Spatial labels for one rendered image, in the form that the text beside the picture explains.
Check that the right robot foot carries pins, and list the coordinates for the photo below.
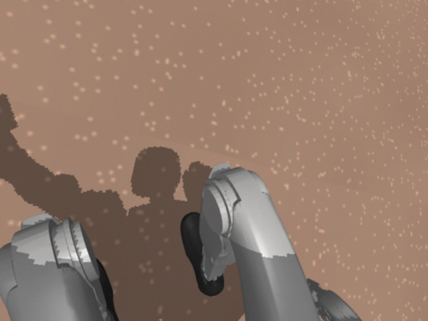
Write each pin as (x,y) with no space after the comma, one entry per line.
(193,249)

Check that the left robot foot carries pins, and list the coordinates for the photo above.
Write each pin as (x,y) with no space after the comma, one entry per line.
(108,292)

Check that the right robot hand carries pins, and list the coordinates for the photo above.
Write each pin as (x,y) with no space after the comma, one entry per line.
(329,305)

